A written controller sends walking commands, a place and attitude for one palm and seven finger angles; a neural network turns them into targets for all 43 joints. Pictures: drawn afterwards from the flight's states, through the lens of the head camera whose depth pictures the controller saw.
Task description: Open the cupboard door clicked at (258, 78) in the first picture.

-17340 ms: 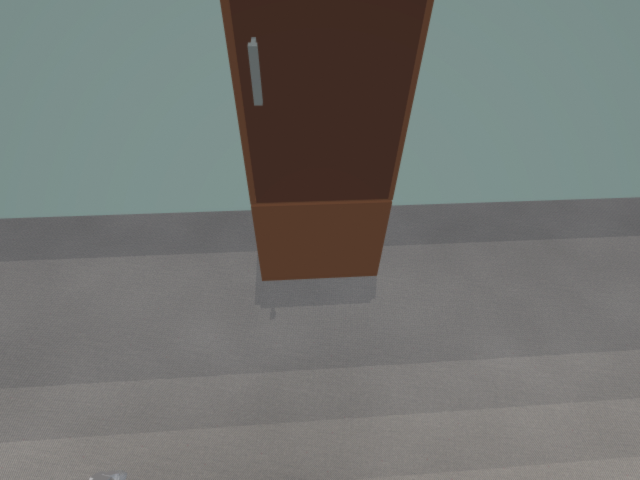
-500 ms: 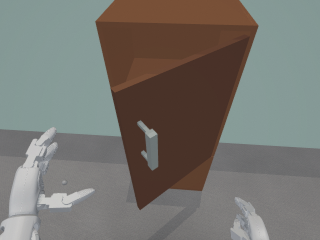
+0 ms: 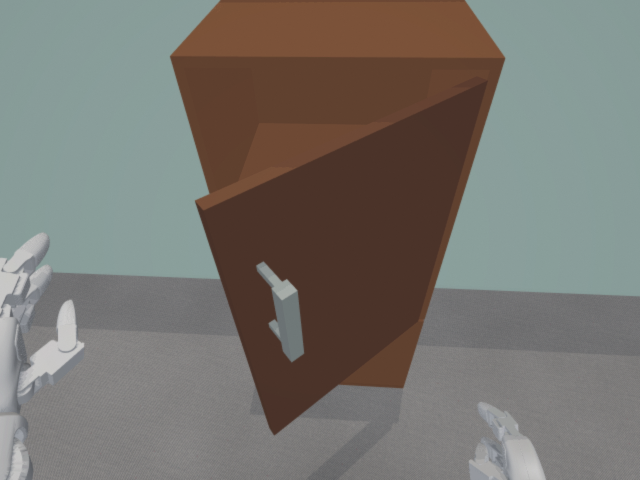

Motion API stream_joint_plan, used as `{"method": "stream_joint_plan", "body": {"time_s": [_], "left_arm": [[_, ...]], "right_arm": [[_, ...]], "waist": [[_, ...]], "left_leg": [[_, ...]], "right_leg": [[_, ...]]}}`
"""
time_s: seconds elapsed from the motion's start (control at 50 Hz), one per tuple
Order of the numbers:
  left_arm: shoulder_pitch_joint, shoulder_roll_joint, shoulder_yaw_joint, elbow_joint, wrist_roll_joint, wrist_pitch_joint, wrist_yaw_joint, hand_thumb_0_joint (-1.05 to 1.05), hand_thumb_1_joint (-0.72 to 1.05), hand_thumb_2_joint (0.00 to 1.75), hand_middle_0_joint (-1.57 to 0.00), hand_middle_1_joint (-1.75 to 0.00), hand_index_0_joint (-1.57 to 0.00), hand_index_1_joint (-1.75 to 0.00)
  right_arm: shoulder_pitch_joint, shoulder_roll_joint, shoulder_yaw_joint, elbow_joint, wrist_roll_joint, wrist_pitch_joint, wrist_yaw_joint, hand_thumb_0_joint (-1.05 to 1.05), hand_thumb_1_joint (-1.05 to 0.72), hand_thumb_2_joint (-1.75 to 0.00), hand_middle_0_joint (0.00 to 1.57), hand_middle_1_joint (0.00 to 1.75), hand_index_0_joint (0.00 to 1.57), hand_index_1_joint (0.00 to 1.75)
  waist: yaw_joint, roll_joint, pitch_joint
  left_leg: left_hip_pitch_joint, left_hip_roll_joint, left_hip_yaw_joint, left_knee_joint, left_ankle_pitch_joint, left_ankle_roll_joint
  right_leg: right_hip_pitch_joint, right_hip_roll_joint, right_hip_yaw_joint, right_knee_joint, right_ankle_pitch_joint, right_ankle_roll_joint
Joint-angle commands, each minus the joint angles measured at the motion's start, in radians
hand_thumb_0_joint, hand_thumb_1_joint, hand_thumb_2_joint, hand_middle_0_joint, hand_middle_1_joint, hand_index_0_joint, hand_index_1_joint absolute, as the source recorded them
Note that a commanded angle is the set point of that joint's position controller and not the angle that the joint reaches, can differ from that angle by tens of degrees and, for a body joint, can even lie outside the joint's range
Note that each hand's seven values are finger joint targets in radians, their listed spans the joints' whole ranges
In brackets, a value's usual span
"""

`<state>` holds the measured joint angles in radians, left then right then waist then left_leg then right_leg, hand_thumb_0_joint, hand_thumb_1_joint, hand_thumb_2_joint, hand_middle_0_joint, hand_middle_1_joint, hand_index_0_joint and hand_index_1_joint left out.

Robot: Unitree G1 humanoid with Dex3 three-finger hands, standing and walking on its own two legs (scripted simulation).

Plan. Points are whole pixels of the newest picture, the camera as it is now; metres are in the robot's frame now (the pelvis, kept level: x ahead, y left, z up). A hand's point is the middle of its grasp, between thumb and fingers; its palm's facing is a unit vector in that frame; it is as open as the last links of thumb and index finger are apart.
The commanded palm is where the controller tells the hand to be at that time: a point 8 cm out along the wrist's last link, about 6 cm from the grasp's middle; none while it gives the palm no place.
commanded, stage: draw the hand back to the body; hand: left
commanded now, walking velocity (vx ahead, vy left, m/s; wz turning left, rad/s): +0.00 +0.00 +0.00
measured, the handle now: (280, 313) +0.29 +0.09 +0.08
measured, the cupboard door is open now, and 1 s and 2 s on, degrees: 42 42 42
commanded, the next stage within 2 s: step back with the hand held close in 0.26 s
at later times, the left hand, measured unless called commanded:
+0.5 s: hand (72, 351) +0.18 +0.26 +0.15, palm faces +0.43 -0.79 -0.44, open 7.4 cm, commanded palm +0.13 +0.29 +0.17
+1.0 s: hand out of the picture +0.10 +0.30 +0.15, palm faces +0.41 -0.76 -0.51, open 7.4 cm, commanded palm +0.03 +0.34 +0.17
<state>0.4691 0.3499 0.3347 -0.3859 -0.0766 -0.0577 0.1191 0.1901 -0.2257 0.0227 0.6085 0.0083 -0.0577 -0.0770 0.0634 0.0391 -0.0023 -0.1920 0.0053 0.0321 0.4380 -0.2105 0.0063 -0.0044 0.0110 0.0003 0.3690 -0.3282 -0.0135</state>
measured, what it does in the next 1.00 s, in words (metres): shifts its weight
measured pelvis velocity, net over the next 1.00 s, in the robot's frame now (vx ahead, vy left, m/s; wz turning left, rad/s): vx -0.10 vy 0.03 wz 0.03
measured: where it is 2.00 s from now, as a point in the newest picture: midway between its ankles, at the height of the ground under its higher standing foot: outside the picture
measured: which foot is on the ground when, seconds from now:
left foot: down 0.00-1.00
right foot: down 0.00-1.00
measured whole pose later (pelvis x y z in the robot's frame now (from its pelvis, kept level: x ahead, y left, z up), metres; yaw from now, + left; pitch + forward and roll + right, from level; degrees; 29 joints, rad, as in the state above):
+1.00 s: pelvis -0.10 +0.03 -0.01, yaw +1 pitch -1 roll -3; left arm 0.56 0.43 0.44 -0.52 -0.05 -0.17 0.14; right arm 0.22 -0.21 0.00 0.54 0.02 -0.03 -0.08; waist -0.01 0.04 0.06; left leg -0.43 0.01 0.02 0.52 -0.10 0.06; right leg -0.27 0.04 0.02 0.53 -0.29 0.01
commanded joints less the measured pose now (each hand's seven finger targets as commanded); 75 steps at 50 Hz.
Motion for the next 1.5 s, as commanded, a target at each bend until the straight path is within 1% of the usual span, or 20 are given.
{"method": "stream_joint_plan", "body": {"time_s": [0.0, 0.34, 0.36, 0.38, 0.42, 0.48, 0.64, 0.9, 0.98, 1.04, 1.08, 1.12, 1.14, 1.18, 1.2, 1.26, 1.38, 1.42, 1.46, 1.48], "left_arm": [[-0.063, 0.174, 0.098, -0.221, 0.001, -0.064, 0.008, 0.00, 0.90, 0.90, -0.20, -0.30, -0.20, -0.30], [-0.075, 0.186, 0.115, -0.181, -0.006, -0.078, 0.006, 0.00, 0.90, 0.90, -0.20, -0.30, -0.20, -0.30], [-0.126, 0.209, 0.125, -0.267, -0.007, -0.090, 0.007, 0.00, 0.90, 0.90, -0.20, -0.30, -0.20, -0.30], [-0.177, 0.337, 0.248, -0.291, 0.000, -0.122, 0.013, 0.00, 0.90, 0.90, -0.20, -0.30, -0.20, -0.30], [-0.039, 0.219, 0.153, -0.191, 0.010, -0.111, -0.006, 0.00, 0.90, 0.90, -0.20, -0.30, -0.20, -0.30], [0.027, 0.214, 0.156, -0.216, 0.012, -0.107, -0.004, 0.00, 0.90, 0.90, -0.20, -0.30, -0.20, -0.30], [0.056, 0.279, 0.212, -0.305, 0.008, -0.110, 0.022, 0.00, 0.90, 0.90, -0.20, -0.30, -0.20, -0.30], [0.103, 0.230, 0.238, -0.331, 0.028, -0.176, 0.045, 0.00, 0.90, 0.90, -0.20, -0.30, -0.20, -0.30], [0.111, 0.237, 0.238, -0.346, 0.023, -0.186, 0.048, 0.00, 0.90, 0.90, -0.20, -0.30, -0.20, -0.30], [0.075, 0.252, 0.225, -0.365, 0.021, -0.192, 0.060, 0.00, 0.90, 0.90, -0.20, -0.30, -0.20, -0.30], [0.002, 0.225, 0.181, -0.335, 0.038, -0.181, 0.072, 0.00, 0.90, 0.90, -0.20, -0.30, -0.20, -0.30], [-0.066, 0.236, 0.181, -0.320, 0.038, -0.173, 0.075, 0.00, 0.90, 0.90, -0.20, -0.30, -0.20, -0.30], [-0.101, 0.257, 0.191, -0.340, 0.038, -0.177, 0.074, 0.00, 0.90, 0.90, -0.20, -0.30, -0.20, -0.30], [-0.072, 0.250, 0.226, -0.367, 0.045, -0.199, 0.074, 0.00, 0.90, 0.90, -0.20, -0.30, -0.20, -0.30], [-0.079, 0.265, 0.256, -0.377, 0.048, -0.206, 0.074, 0.00, 0.90, 0.90, -0.20, -0.30, -0.20, -0.30], [-0.018, 0.231, 0.225, -0.387, 0.026, -0.209, 0.064, 0.00, 0.90, 0.90, -0.20, -0.30, -0.20, -0.30], [0.031, 0.213, 0.168, -0.383, -0.005, -0.182, 0.059, 0.00, 0.90, 0.90, -0.20, -0.30, -0.20, -0.30], [0.032, 0.241, 0.193, -0.350, -0.018, -0.194, 0.048, 0.00, 0.90, 0.90, -0.20, -0.30, -0.20, -0.30], [0.003, 0.290, 0.213, -0.351, -0.017, -0.218, 0.042, 0.00, 0.90, 0.90, -0.20, -0.30, -0.20, -0.30], [-0.037, 0.344, 0.250, -0.367, -0.016, -0.230, 0.048, 0.00, 0.90, 0.90, -0.20, -0.30, -0.20, -0.30]], "right_arm": [[-0.127, -0.106, -0.048, -0.163, -0.003, -0.043, -0.005, 0.00, -0.90, -0.90, 0.20, 0.30, 0.20, 0.30], [-0.141, -0.102, -0.049, -0.151, -0.001, -0.042, -0.014, 0.00, -0.90, -0.90, 0.20, 0.30, 0.20, 0.30], [-0.152, -0.099, -0.048, -0.161, 0.000, -0.047, -0.014, 0.00, -0.90, -0.90, 0.20, 0.30, 0.20, 0.30], [-0.121, -0.121, -0.051, -0.171, 0.005, -0.024, -0.009, 0.00, -0.90, -0.90, 0.20, 0.30, 0.20, 0.30], [-0.125, -0.110, -0.055, -0.167, 0.003, 0.009, -0.004, 0.00, -0.90, -0.90, 0.20, 0.30, 0.20, 0.30], [-0.114, -0.114, -0.064, -0.194, 0.010, 0.039, -0.002, 0.00, -0.90, -0.90, 0.20, 0.30, 0.20, 0.30], [-0.112, -0.118, -0.077, -0.233, 0.019, 0.066, -0.011, 0.00, -0.90, -0.90, 0.20, 0.30, 0.20, 0.30], [-0.089, -0.140, -0.081, -0.236, 0.005, -0.023, -0.007, 0.00, -0.90, -0.90, 0.20, 0.30, 0.20, 0.30], [-0.070, -0.122, -0.083, -0.217, 0.003, -0.049, -0.003, 0.00, -0.90, -0.90, 0.20, 0.30, 0.20, 0.30], [-0.043, -0.122, -0.094, -0.167, -0.004, -0.056, -0.001, 0.00, -0.90, -0.90, 0.20, 0.30, 0.20, 0.30], [-0.029, -0.105, -0.085, -0.136, -0.011, -0.050, 0.000, 0.00, -0.90, -0.90, 0.20, 0.30, 0.20, 0.30], [-0.040, -0.110, -0.078, -0.133, -0.008, -0.049, -0.009, 0.00, -0.90, -0.90, 0.20, 0.30, 0.20, 0.30], [-0.063, -0.132, -0.081, -0.140, -0.007, -0.053, -0.020, 0.00, -0.90, -0.90, 0.20, 0.30, 0.20, 0.30], [-0.091, -0.142, -0.074, -0.167, -0.008, -0.079, -0.024, 0.00, -0.90, -0.90, 0.20, 0.30, 0.20, 0.30], [-0.077, -0.130, -0.085, -0.165, -0.020, -0.089, -0.019, 0.00, -0.90, -0.90, 0.20, 0.30, 0.20, 0.30], [-0.084, -0.101, -0.095, -0.144, -0.022, -0.102, 0.020, 0.00, -0.90, -0.90, 0.20, 0.30, 0.20, 0.30], [-0.078, -0.089, -0.068, -0.113, -0.024, -0.098, 0.047, 0.00, -0.90, -0.90, 0.20, 0.30, 0.20, 0.30], [-0.060, -0.087, -0.070, -0.099, -0.035, -0.082, 0.051, 0.00, -0.90, -0.90, 0.20, 0.30, 0.20, 0.30], [-0.038, -0.075, -0.066, -0.086, -0.028, -0.047, 0.050, 0.00, -0.90, -0.90, 0.20, 0.30, 0.20, 0.30], [-0.087, -0.076, -0.055, -0.098, -0.026, -0.049, 0.041, 0.00, -0.90, -0.90, 0.20, 0.30, 0.20, 0.30]], "waist": [[0.001, 0.004, -0.101], [0.002, -0.022, -0.054], [0.003, 0.007, -0.079], [-0.036, -0.013, 0.002], [-0.042, -0.079, -0.030], [-0.042, -0.026, -0.118], [-0.046, 0.001, -0.138], [-0.048, 0.179, -0.055], [-0.052, 0.077, -0.075], [-0.073, -0.113, -0.068], [-0.091, -0.187, -0.036], [-0.097, -0.163, 0.004], [-0.095, -0.031, 0.052], [-0.063, 0.310, -0.039], [-0.064, 0.302, -0.081], [-0.046, 0.116, -0.114], [-0.053, 0.233, -0.166], [-0.052, 0.194, -0.170], [-0.069, -0.057, -0.128], [-0.056, -0.157, -0.093]], "left_leg": [[0.196, 0.007, 0.004, -0.008, 0.327, 0.028], [0.182, 0.002, 0.006, -0.021, 0.246, 0.030], [0.197, 0.000, 0.008, -0.018, 0.249, 0.031], [0.167, 0.021, -0.012, 0.047, 0.258, 0.049], [0.143, 0.021, -0.004, 0.084, 0.289, 0.046], [0.160, 0.039, 0.001, 0.083, 0.425, 0.044], [0.112, 0.075, -0.034, 0.052, 0.423, 0.033], [-0.401, 0.165, -0.203, -0.243, -0.433, 0.069], [-0.306, 0.109, -0.151, -0.130, -0.363, 0.042], [-0.003, -0.007, -0.049, 0.253, -0.178, -0.020], [0.035, -0.017, -0.048, 0.382, -0.136, -0.019], [0.011, 0.002, -0.073, 0.209, -0.133, -0.007], [-0.037, 0.043, -0.138, 0.057, -0.169, 0.009], [-0.354, 0.286, -0.465, -0.349, -0.572, 0.102], [-0.458, 0.335, -0.508, -0.420, -0.628, 0.134], [-0.283, 0.258, -0.330, -0.304, -0.351, 0.107], [-0.119, 0.185, -0.184, -0.357, -0.231, 0.001], [-0.067, 0.168, -0.140, -0.279, -0.109, -0.065], [0.081, 0.077, -0.049, 0.118, 0.010, -0.069], [0.031, 0.015, -0.036, 0.329, -0.108, -0.067]], "right_leg": [[-0.146, -0.007, -0.022, -0.043, 0.432, 0.014], [-0.155, -0.010, -0.015, -0.077, 0.383, 0.016], [-0.154, -0.013, -0.010, -0.079, 0.392, 0.018], [-0.258, -0.059, 0.053, -0.122, 0.495, 0.041], [-0.230, -0.083, 0.040, -0.087, 0.626, 0.067], [-0.186, -0.079, 0.018, -0.019, 0.677, 0.071], [-0.212, -0.055, 0.021, 0.018, 0.469, 0.044], [-0.038, 0.049, -0.012, 0.209, -0.015, 0.014], [-0.160, 0.016, 0.044, 0.103, -0.091, -0.016], [-0.549, -0.155, 0.255, -0.140, -0.256, -0.102], [-0.635, -0.232, 0.259, -0.136, -0.161, -0.115], [-0.592, -0.169, 0.164, -0.048, -0.084, -0.064], [-0.579, -0.089, 0.116, 0.030, -0.107, -0.028], [-0.226, 0.091, -0.001, 0.462, -0.133, 0.037], [-0.122, 0.117, 0.026, 0.699, -0.161, 0.030], [-0.261, 0.101, 0.027, 0.759, -0.176, 0.014], [-0.159, 0.120, -0.087, 0.309, -0.260, -0.023], [-0.123, 0.073, -0.059, -0.007, -0.183, -0.050], [-0.355, -0.166, 0.169, -0.232, 0.011, -0.096], [-0.448, -0.293, 0.250, -0.235, 0.207, -0.125]]}}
